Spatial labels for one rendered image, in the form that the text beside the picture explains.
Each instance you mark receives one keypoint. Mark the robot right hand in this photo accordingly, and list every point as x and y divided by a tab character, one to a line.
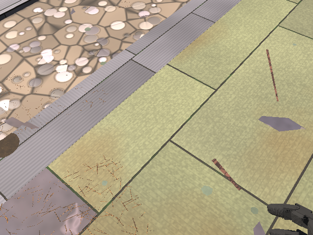
297	213

